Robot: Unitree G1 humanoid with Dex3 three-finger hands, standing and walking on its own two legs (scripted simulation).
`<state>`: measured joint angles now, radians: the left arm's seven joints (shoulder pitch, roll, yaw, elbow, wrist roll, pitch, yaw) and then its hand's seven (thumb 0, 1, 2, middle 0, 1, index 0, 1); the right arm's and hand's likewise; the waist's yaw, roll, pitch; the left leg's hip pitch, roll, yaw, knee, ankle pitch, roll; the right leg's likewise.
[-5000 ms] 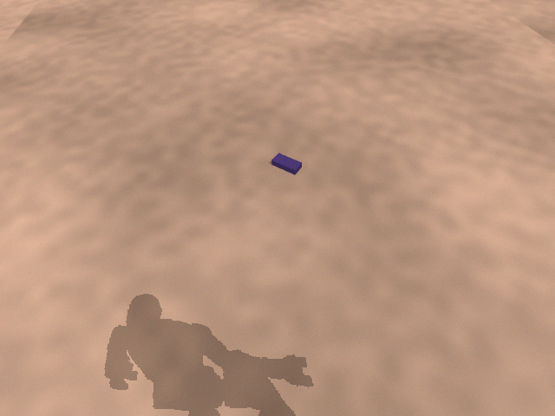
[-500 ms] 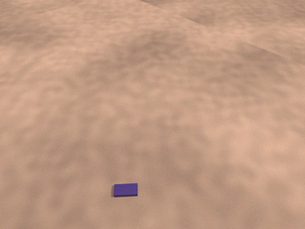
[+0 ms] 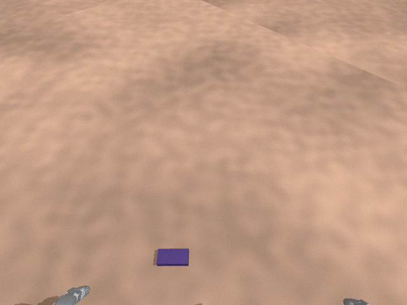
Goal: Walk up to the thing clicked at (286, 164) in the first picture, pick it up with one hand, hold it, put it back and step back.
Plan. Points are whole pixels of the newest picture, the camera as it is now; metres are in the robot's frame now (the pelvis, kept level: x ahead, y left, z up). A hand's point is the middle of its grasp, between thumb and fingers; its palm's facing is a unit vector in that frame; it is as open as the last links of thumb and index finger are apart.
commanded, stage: walk up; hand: left
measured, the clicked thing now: (173, 257) +0.43 +0.16 -0.75
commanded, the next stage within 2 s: stand in 0.84 s
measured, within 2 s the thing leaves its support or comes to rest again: neither
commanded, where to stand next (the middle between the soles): +0.08 -0.01 m, yaw -1 degrees
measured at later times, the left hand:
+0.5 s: hand out of the picture +0.08 +0.26 -0.15, palm faces +0.05 -0.94 -0.33, open 7.4 cm
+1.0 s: hand out of the picture +0.08 +0.25 -0.15, palm faces +0.04 -0.95 -0.32, open 7.3 cm
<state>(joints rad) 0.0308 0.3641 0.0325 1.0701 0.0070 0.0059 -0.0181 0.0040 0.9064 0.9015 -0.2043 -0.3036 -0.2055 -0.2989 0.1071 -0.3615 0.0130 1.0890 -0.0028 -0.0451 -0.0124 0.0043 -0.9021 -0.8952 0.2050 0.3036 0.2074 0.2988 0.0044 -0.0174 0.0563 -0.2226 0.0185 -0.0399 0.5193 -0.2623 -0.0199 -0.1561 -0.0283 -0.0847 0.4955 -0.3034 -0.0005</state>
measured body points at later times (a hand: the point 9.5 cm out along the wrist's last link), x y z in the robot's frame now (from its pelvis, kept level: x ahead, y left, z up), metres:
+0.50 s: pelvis +0.00 +0.00 +0.01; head +0.02 +0.00 +0.46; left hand +0.07 +0.31 -0.13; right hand +0.10 -0.30 -0.12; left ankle +0.01 +0.13 -0.74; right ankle -0.02 -0.12 -0.74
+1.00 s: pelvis +0.00 +0.00 +0.01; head +0.02 +0.00 +0.46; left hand +0.08 +0.30 -0.13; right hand +0.10 -0.30 -0.12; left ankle +0.01 +0.13 -0.74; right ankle -0.02 -0.12 -0.74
